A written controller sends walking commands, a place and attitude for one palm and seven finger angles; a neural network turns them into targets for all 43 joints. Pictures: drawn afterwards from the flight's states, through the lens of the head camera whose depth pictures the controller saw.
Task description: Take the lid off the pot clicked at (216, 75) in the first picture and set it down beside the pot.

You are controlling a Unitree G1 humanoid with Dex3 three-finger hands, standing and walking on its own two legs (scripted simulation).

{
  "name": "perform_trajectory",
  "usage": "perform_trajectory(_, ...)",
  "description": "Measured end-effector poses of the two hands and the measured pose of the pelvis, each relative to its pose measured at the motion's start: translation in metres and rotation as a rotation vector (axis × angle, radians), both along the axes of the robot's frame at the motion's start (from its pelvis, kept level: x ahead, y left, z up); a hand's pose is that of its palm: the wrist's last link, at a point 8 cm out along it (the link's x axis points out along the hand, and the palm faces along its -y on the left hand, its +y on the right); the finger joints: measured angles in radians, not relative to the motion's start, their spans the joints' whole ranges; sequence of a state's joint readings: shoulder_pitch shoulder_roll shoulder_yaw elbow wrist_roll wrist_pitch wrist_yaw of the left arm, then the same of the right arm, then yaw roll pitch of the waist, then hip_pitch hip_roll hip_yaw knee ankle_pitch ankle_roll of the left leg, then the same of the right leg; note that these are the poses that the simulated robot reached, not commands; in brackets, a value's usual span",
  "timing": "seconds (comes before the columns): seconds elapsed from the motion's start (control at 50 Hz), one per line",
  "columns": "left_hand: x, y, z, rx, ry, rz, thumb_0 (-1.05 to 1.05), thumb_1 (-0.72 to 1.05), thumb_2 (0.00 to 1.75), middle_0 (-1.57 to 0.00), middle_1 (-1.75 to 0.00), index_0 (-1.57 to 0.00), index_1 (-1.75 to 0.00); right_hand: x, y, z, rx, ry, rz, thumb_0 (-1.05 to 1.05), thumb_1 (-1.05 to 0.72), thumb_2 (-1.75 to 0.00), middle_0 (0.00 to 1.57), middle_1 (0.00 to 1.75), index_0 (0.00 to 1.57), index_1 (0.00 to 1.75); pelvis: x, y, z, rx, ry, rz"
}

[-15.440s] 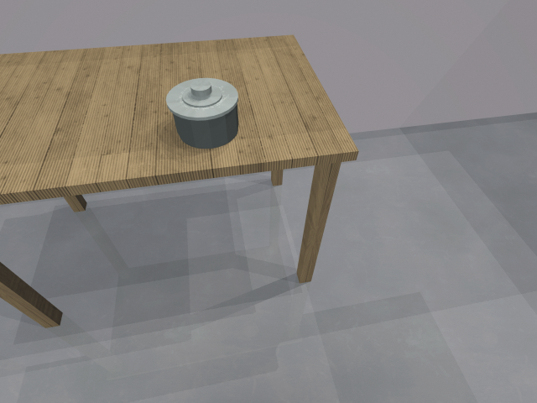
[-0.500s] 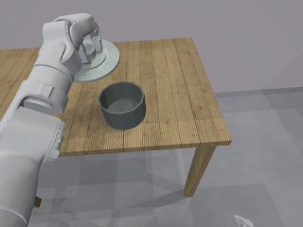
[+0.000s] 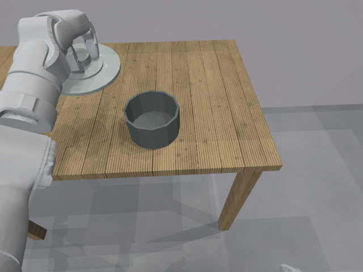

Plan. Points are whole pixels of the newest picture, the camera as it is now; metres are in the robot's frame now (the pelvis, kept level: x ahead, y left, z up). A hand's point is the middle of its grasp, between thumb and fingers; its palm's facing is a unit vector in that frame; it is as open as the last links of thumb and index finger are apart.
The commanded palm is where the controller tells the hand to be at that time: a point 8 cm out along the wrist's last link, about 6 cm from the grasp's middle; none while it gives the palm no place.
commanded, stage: move the lid sideways beside the pot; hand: left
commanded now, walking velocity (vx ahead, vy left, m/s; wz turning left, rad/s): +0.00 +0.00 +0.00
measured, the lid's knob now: (78, 58) +0.51 +0.21 +0.21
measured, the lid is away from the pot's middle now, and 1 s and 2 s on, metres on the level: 0.14 0.24 0.23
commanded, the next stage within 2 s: lower the lid onto the table in 1.04 s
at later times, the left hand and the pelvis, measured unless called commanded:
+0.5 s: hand (42, 58) +0.49 +0.27 +0.22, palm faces -0.28 -0.07 -0.96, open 7.4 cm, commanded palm +0.48 +0.26 +0.30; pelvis +0.01 +0.00 +0.00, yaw -1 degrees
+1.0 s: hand (22, 59) +0.48 +0.30 +0.23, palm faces -0.29 -0.07 -0.96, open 7.4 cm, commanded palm +0.48 +0.30 +0.30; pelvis +0.01 +0.00 +0.00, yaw +0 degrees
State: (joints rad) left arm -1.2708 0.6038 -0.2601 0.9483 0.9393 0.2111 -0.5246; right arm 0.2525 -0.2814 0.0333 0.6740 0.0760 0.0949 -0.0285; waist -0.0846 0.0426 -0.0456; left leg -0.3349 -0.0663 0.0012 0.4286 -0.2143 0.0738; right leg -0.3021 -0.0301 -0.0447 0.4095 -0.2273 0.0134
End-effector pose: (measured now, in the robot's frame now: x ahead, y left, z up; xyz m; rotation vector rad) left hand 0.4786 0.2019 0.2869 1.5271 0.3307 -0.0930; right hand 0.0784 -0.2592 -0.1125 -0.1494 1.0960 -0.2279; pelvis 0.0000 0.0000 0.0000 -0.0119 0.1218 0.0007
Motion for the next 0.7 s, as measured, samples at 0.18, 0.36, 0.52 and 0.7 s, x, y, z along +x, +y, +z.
perform_trajectory(0.18, 0.010, 0.014, 0.001, -0.017, 0.000, 0.026, 0.02, 0.20, 0.80, -0.68, -0.95, -0.72, -0.97, -0.023, 0.001, -0.004, 0.001, 0.054, -0.046, 0.01, -0.90, -0.90, 0.20, 0.30, 0.21, 0.29, 0.003, 0.004, 0.000, -0.003, 0.010, -0.016)
perform_trajectory(0.36, 0.010, 0.039, 0.000, -0.017, -0.002, 0.051, 0.02, 0.20, 0.80, -0.68, -0.95, -0.71, -0.97, -0.026, -0.003, -0.001, -0.011, 0.064, -0.069, 0.01, -0.90, -0.90, 0.20, 0.30, 0.21, 0.29, 0.006, 0.005, 0.000, -0.007, 0.015, -0.024)
perform_trajectory(0.52, 0.001, 0.064, -0.004, 0.001, 0.017, 0.080, 0.02, 0.20, 0.80, -0.68, -0.95, -0.71, -0.97, -0.011, -0.005, 0.003, -0.027, 0.057, -0.045, 0.01, -0.90, -0.90, 0.20, 0.30, 0.21, 0.29, 0.006, 0.005, 0.000, -0.011, 0.017, -0.011)
perform_trajectory(0.7, -0.007, 0.082, -0.003, 0.001, 0.026, 0.096, 0.02, 0.20, 0.80, -0.68, -0.95, -0.72, -0.97, 0.004, -0.003, 0.004, -0.028, 0.045, -0.012, 0.01, -0.90, -0.90, 0.20, 0.30, 0.21, 0.29, 0.005, 0.005, -0.001, -0.015, 0.021, 0.002)
